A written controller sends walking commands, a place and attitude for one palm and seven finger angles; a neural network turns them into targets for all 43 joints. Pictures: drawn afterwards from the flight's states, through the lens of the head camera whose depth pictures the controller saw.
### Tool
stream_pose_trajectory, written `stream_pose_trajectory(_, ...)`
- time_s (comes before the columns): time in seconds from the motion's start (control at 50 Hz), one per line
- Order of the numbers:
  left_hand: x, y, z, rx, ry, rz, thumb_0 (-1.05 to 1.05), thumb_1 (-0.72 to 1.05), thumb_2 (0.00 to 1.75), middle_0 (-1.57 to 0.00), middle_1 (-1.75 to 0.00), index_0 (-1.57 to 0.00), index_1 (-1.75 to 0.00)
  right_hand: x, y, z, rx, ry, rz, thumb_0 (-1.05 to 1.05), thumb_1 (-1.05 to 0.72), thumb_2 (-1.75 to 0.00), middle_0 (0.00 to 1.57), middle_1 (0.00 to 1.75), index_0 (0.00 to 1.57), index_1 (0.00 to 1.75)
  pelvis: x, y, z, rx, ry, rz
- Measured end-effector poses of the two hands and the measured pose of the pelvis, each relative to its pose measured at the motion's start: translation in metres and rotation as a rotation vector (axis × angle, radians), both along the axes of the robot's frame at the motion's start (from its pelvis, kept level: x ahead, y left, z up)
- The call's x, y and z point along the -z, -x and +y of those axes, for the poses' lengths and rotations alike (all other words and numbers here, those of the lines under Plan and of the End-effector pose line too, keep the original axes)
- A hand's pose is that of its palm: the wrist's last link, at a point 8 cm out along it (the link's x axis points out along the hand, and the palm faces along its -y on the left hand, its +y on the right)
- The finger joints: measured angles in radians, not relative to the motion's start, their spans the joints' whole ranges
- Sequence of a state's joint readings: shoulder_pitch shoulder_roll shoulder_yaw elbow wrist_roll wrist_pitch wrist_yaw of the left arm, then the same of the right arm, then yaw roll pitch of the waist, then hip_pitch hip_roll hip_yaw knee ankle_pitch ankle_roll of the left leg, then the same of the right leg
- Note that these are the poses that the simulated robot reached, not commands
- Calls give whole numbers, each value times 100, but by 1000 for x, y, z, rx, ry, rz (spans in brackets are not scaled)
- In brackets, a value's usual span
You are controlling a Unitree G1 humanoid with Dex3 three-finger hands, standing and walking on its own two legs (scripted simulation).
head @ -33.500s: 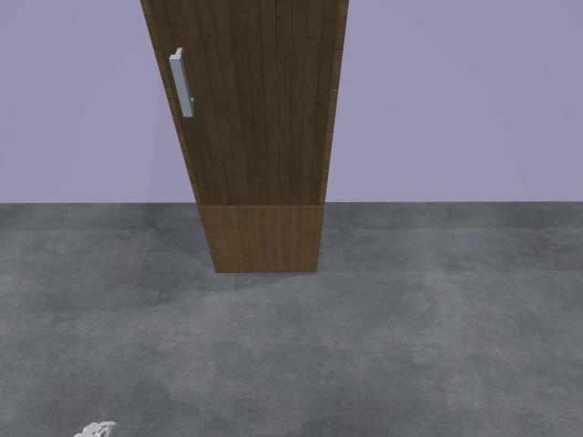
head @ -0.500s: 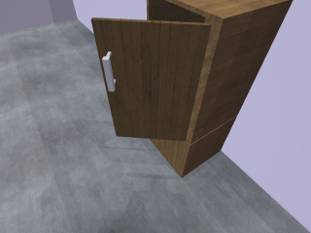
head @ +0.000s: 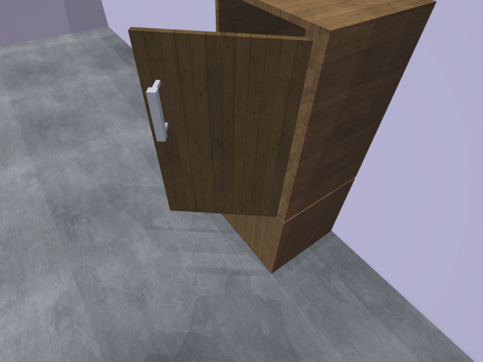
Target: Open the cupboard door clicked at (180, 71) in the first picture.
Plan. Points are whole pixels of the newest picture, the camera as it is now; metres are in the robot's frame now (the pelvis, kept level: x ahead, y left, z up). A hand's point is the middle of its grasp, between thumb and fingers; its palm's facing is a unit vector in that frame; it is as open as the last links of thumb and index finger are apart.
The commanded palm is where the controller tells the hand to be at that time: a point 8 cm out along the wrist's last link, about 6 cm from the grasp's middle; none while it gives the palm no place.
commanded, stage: look again from close up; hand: left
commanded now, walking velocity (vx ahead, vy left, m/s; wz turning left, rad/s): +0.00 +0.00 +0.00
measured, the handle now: (159, 111) +0.62 +0.24 +0.08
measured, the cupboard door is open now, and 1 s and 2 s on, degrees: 51 51 51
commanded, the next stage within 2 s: shuffle to correct the standing spot in 0.34 s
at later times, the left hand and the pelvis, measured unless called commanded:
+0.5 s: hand out of the picture +0.00 +0.12 -0.18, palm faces +0.03 -0.99 -0.15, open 7.4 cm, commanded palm none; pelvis +0.01 -0.03 +0.00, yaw +0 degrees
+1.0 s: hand out of the picture +0.07 +0.17 -0.18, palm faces +0.03 -0.98 -0.18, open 7.3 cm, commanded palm none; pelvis +0.07 +0.00 +0.00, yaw -1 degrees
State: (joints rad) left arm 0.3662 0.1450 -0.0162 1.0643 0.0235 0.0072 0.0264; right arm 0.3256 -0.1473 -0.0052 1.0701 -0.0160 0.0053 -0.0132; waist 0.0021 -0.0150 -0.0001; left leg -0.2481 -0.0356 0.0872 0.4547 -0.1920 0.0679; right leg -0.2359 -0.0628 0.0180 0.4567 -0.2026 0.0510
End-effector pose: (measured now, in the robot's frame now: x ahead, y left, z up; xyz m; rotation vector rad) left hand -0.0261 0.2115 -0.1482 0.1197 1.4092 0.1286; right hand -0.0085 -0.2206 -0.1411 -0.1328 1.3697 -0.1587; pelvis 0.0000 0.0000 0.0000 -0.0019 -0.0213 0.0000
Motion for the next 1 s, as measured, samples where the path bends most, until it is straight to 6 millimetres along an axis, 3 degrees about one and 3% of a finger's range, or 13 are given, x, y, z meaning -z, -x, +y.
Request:
stream_pose_trajectory(0.28,-2,-10,-27,-6,7,-23,0,90,90,-20,-30,-20,-30,2,-11,-18,2,-8,-21,0,-91,-89,20,30,20,30,-1,-4,-19,3,-3,-1)
stream_pose_trajectory(0.5,-1,-18,-37,-7,13,-31,0,91,90,-20,-30,-20,-30,1,-9,-26,2,-9,2,0,-91,-89,20,30,20,30,-2,-8,-30,1,0,-2)
stream_pose_trajectory(0.62,2,-19,-33,-37,16,-32,0,90,90,-20,-30,-20,-30,2,-6,-26,-12,-5,36,0,-91,-89,20,30,20,30,1,-16,-28,-7,7,0)
stream_pose_trajectory(0.76,9,-23,-11,-64,22,8,0,90,90,-20,-30,-20,-30,-2,-14,-16,-7,30,50,0,-91,-89,20,30,20,30,5,-36,-9,-1,3,6)
stream_pose_trajectory(0.82,6,-34,-1,-36,13,25,0,90,90,-20,-30,-20,-30,-3,-17,-8,13,30,44,0,-91,-89,20,30,20,30,4,-45,-3,18,-1,13)
stream_pose_trajectory(0.92,2,-71,6,-10,-7,-25,0,90,90,-20,-30,-20,-30,2,-24,6,24,1,65,0,-91,-89,20,30,20,30,5,-60,0,25,-15,16)
stream_pose_trajectory(1.0,-1,-95,8,-2,-25,-45,1,92,90,-20,-30,-20,-30,7,-40,18,29,-25,70,0,-91,-89,20,30,20,30,3,-71,3,25,-10,13)
